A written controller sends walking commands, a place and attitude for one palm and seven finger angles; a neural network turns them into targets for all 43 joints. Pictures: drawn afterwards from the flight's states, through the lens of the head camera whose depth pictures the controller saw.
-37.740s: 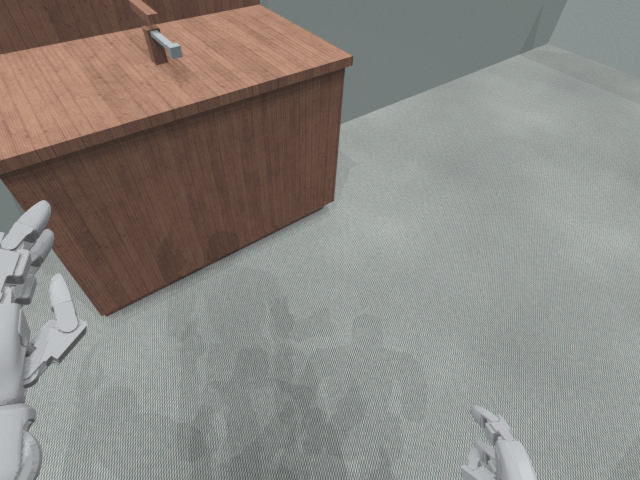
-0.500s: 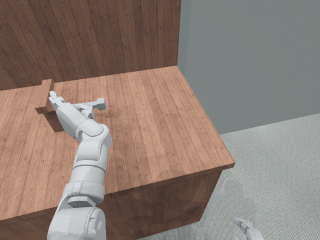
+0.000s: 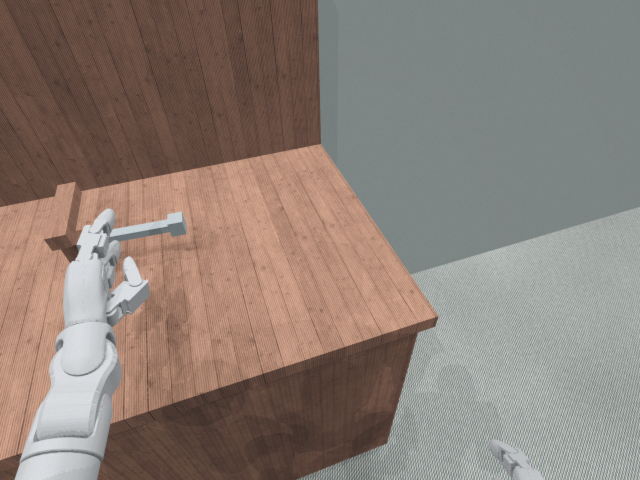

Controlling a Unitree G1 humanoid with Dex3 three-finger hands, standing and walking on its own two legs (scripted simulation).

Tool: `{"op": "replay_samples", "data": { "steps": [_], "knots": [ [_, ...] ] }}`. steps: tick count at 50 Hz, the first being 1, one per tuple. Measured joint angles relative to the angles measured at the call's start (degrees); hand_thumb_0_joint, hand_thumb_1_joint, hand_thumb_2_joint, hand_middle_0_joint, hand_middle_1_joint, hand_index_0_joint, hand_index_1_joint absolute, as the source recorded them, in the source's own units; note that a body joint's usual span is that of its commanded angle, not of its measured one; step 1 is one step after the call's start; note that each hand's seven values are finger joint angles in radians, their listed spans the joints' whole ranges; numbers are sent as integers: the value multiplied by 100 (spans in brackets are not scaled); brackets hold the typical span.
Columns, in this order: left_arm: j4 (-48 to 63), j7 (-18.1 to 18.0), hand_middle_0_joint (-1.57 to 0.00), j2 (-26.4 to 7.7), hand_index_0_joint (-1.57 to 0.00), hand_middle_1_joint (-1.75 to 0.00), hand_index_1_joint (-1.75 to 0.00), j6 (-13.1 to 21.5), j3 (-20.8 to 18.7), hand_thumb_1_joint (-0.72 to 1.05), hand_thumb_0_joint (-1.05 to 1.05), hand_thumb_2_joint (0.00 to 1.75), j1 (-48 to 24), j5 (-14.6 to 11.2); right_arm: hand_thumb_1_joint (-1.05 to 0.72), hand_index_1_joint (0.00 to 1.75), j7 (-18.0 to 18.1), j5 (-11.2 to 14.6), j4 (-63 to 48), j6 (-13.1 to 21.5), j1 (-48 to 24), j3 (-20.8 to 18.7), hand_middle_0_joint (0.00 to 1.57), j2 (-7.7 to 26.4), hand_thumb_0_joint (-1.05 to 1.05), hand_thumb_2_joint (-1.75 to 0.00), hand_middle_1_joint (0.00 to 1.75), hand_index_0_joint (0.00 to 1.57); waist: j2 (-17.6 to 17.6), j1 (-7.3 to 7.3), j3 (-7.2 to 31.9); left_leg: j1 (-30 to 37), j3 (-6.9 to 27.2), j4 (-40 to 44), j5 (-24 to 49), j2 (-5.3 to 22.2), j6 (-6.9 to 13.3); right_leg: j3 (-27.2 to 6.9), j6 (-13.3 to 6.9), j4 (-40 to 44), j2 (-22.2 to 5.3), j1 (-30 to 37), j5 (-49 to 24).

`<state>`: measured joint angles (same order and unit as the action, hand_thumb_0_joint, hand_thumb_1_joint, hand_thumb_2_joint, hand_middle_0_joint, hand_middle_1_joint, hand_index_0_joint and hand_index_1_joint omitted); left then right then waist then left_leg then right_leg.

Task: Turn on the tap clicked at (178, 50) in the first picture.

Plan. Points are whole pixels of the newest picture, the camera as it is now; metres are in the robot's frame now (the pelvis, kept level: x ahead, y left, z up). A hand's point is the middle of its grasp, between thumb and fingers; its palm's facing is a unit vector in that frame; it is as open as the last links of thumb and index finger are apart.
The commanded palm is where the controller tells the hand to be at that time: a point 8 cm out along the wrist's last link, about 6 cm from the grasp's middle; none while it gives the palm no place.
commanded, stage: draw the hand back beside the body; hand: left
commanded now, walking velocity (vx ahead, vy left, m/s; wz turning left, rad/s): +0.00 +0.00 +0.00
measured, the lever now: (177, 224) +0.50 +0.27 +0.05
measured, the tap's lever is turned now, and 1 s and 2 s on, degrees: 86 86 86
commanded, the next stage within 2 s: step back with the hand held close in 1.10 s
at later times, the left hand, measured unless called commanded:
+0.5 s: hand (92, 306) +0.25 +0.25 +0.15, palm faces +0.35 -0.89 -0.29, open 7.5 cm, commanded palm +0.21 +0.29 +0.16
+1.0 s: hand (40, 344) +0.20 +0.28 +0.16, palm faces +0.43 -0.84 -0.34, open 7.4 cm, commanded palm +0.16 +0.31 +0.17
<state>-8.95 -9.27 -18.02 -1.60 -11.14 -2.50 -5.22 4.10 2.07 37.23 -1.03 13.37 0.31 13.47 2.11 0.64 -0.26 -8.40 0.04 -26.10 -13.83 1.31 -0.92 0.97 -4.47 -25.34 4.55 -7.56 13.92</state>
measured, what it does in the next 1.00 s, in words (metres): stands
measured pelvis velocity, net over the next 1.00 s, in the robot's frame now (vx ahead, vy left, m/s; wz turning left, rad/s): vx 0.01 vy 0.03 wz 0.04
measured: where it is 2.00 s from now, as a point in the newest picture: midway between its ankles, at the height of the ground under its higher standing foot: outside the picture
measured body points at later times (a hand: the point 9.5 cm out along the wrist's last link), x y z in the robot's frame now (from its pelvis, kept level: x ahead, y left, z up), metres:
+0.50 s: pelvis +0.01 +0.02 +0.01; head -0.01 +0.00 +0.46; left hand +0.23 +0.30 +0.17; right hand +0.21 -0.19 -0.08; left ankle +0.01 +0.13 -0.74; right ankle +0.00 -0.07 -0.74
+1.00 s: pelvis +0.01 +0.03 +0.00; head -0.01 +0.01 +0.45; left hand +0.17 +0.32 +0.18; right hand +0.22 -0.18 -0.08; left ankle +0.01 +0.13 -0.74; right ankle +0.00 -0.07 -0.74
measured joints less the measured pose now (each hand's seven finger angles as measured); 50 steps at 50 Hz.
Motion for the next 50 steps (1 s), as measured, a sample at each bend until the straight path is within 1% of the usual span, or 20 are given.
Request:
{"op": "replay_samples", "data": {
  "steps": [2,4,6,8,10,12,15,18,20,24,27,29,33,36,43,46,50],
  "knots": [
    [195,40,-17,-67,-17,-19,-19,171,65,89,1,90,96,37,-90,30,7,-13,51,173,14,-26,20,89,1,-90,30,20,60,-130,-151,60,57,68,67,-7,1,52,6,156,-5,120,-95],
    [366,47,-17,-65,-17,-20,-19,358,165,89,2,90,78,66,-90,30,13,-30,142,319,-32,-38,20,168,1,-90,30,20,127,-250,-264,99,114,148,147,-37,20,106,25,283,-33,201,-176],
    [472,53,-17,-28,-17,-20,-20,559,269,90,2,90,12,83,-90,30,21,-43,228,413,-145,-33,20,203,1,-90,30,20,179,-324,-331,126,153,234,224,-74,51,145,47,374,-68,246,-239],
    [511,83,-17,9,-17,-21,-21,726,353,90,2,90,-37,91,-90,30,18,-55,281,457,-292,-6,20,175,1,-90,30,20,186,-341,-339,144,168,319,286,-105,83,160,65,432,-99,258,-280],
    [510,148,-17,46,-17,-22,-21,844,399,90,1,90,-18,89,-90,30,3,-59,274,463,-439,36,20,95,1,-90,30,20,160,-317,-317,177,154,402,330,-119,97,146,75,483,-113,271,-309],
    [529,227,-17,78,-17,-22,-22,889,412,90,1,90,88,81,-90,30,-19,-62,208,451,-548,85,20,-2,1,-90,30,20,122,-276,-282,221,118,466,348,-116,94,108,80,522,-113,293,-325],
    [682,342,-18,114,-18,-23,-23,878,380,89,1,90,395,77,-90,30,-52,-80,60,440,-624,151,20,-118,1,-90,30,20,89,-217,-243,308,52,521,330,-100,78,39,87,580,-99,361,-332],
    [979,415,-18,103,-18,-24,-24,819,301,89,1,90,760,65,-90,30,-71,-111,-67,438,-605,181,20,-158,1,-90,30,20,98,-205,-228,380,13,540,288,-99,87,-3,102,626,-98,435,-318],
    [1240,435,-19,51,-19,-25,-24,787,212,89,1,90,981,64,-90,30,-74,-134,-96,435,-564,184,20,-154,1,-90,30,20,102,-233,-230,420,10,548,262,-107,98,-8,114,655,-105,486,-302],
    [1749,415,-19,-48,-19,-26,-25,777,24,89,1,90,1309,63,-90,30,-91,-170,-69,435,-460,158,20,-92,1,-90,30,20,113,-353,-235,463,36,549,219,-142,124,15,142,677,-139,552,-257],
    [2066,395,-19,-49,-19,-27,-26,791,-56,89,1,90,1534,60,-90,30,-113,-185,-15,431,-421,137,20,-39,1,-90,30,20,123,-431,-229,472,54,543,194,-172,145,33,165,677,-167,572,-223],
    [2233,394,-20,-26,-19,-27,-27,785,-68,89,1,90,1688,65,-90,30,-125,-192,16,429,-422,125,20,-21,1,-90,30,20,120,-459,-225,470,62,531,176,-189,159,41,179,665,-184,574,-201],
    [2473,403,-20,10,-20,-29,-28,743,-38,89,1,90,1980,84,-90,30,-127,-209,29,433,-450,108,20,-21,1,-90,30,20,96,-471,-219,459,68,497,140,-209,177,47,198,633,-203,568,-162],
    [2667,404,-20,-29,-20,-29,-29,701,-64,89,1,90,2185,104,-90,30,-118,-228,6,449,-474,107,20,-40,1,-90,30,20,74,-458,-214,451,69,459,110,-211,181,49,202,614,-205,569,-141],
    [3229,378,-21,-203,-21,-30,-30,693,-341,89,1,90,2716,82,-90,30,-134,-243,-83,496,-459,102,20,-71,1,-90,30,20,87,-456,-137,397,67,347,38,-199,185,47,210,575,-193,548,-111],
    [3294,364,-21,-186,-21,-30,-30,714,-387,89,1,90,2771,82,-90,30,-127,-238,-70,490,-459,92,20,-54,1,-90,30,20,119,-486,-134,369,86,303,31,-210,192,68,218,542,-203,533,-101],
    [3136,347,-21,-96,-21,-31,-30,709,-354,89,1,90,2616,89,-90,30,-89,-230,-16,474,-494,95,20,-48,1,-90,30,20,131,-516,-176,321,122,266,57,-228,200,108,223,488,-221,490,-102]
  ]
}}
